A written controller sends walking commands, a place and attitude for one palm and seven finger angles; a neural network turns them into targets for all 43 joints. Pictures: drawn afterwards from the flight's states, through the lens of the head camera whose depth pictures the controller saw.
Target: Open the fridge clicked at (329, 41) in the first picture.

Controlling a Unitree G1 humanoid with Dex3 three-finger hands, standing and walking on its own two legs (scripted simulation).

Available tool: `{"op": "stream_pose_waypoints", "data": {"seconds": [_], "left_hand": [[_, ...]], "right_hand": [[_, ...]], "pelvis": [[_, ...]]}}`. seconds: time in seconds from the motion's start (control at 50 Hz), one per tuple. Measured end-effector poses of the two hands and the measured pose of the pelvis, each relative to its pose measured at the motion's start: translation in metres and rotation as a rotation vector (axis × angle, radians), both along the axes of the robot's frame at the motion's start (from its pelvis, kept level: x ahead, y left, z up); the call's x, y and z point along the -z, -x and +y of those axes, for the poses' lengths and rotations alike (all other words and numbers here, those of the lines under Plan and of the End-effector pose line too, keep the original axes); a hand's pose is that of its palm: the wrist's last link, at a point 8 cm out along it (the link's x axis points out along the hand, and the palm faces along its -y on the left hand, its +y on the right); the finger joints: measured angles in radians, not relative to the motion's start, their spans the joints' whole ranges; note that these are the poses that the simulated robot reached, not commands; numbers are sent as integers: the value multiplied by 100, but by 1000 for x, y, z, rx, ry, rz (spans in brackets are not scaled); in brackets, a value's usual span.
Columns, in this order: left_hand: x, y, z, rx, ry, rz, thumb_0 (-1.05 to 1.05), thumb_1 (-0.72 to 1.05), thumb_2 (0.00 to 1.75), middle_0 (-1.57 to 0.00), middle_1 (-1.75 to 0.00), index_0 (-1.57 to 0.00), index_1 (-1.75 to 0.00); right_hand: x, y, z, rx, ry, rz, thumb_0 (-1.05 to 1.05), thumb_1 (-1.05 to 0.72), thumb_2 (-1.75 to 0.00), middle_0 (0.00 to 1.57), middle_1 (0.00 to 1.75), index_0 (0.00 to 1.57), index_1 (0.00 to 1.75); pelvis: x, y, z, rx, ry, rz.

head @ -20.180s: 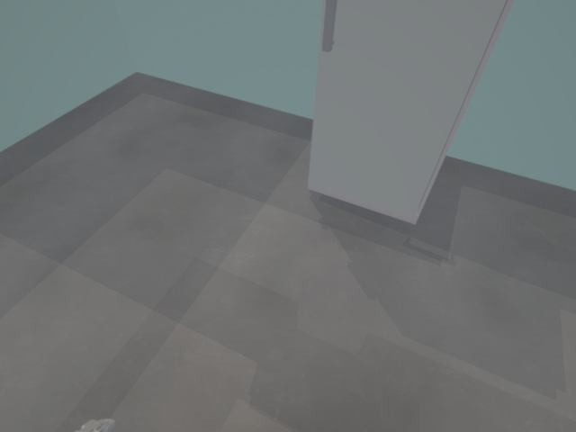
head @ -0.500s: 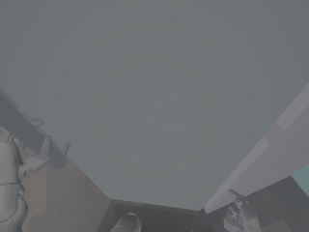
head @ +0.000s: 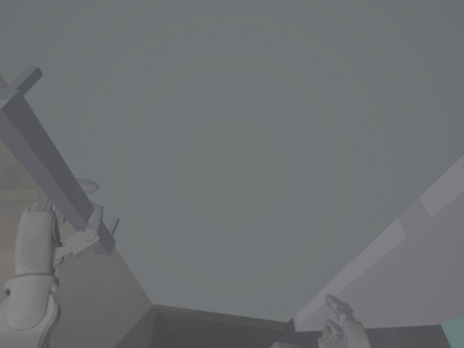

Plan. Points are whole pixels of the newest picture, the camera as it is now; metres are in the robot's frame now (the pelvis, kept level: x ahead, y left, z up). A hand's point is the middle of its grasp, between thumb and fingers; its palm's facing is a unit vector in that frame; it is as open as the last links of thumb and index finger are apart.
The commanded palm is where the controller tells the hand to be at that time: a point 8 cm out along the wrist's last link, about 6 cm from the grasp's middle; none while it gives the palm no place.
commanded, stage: stop walking and hold the door back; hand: left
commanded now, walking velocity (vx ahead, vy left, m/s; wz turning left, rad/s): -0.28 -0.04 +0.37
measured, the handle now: (77, 184) +0.30 +0.25 +0.14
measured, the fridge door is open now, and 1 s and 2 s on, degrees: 80 80 80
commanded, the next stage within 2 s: loosen the grip on the handle in 1.24 s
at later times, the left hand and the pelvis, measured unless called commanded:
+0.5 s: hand (87, 247) +0.23 +0.22 +0.10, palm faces +0.45 -0.84 -0.28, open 6.1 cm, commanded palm +0.21 +0.28 +0.09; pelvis -0.11 -0.08 +0.00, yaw +9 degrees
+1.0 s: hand (92, 222) +0.27 +0.23 +0.10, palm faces +0.26 -0.93 -0.25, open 6.0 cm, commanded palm +0.23 +0.28 +0.09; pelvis -0.13 -0.04 +0.00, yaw +5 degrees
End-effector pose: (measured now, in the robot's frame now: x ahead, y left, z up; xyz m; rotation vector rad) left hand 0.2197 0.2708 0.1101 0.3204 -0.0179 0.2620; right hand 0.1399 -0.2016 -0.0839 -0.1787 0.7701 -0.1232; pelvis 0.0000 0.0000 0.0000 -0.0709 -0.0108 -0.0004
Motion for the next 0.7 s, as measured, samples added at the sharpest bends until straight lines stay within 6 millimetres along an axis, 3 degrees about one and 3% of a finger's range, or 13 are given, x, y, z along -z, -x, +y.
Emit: {"op": "stream_pose_waypoints", "data": {"seconds": [0.1, 0.14, 0.2, 0.34, 0.46, 0.58, 0.7], "left_hand": [[0, 34, -9, -111, -12, 2, -4, 58, 76, -39, -133, -33, -136], [0, 46, -12, -162, -47, -15, -7, 55, 77, -40, -133, -34, -135], [0, 55, -14, -213, -52, 3, -10, 52, 77, -42, -135, -37, -135], [-3, 47, -16, -249, -30, 52, -11, 52, 79, -43, -137, -43, -138], [-3, 36, -15, -252, 39, 61, -8, 54, 79, -40, -136, -45, -140], [-2, 24, -10, -209, 76, 53, -6, 53, 78, -41, -137, -46, -140], [-1, 8, -3, -126, 95, 19, -4, 52, 76, -43, -139, -46, -140]], "right_hand": [[18, 3, -16, -80, -41, -7, 1, -90, -90, 21, 31, 20, 30], [31, 3, -30, -114, -44, -3, 1, -90, -90, 21, 31, 20, 30], [39, 7, -55, -130, -17, 47, 1, -90, -90, 21, 31, 20, 30], [26, 25, -113, -90, 51, 38, 1, -91, -90, 21, 30, 20, 30], [17, 58, -147, -68, 120, 55, 1, -91, -90, 20, 30, 20, 30], [15, 108, -147, -47, 163, 123, 1, -91, -90, 20, 30, 20, 30], [18, 160, -119, -7, 169, 164, 1, -91, -90, 20, 30, 20, 30]], "pelvis": [[9, 19, -32, -45, -26, 14], [18, 28, -46, -49, -47, 9], [13, 43, -57, -69, -74, -5], [5, 71, -76, -140, -138, -23], [3, 98, -79, -165, -135, -6], [2, 121, -70, -158, -132, 24], [8, 136, -46, -119, -91, 22]]}}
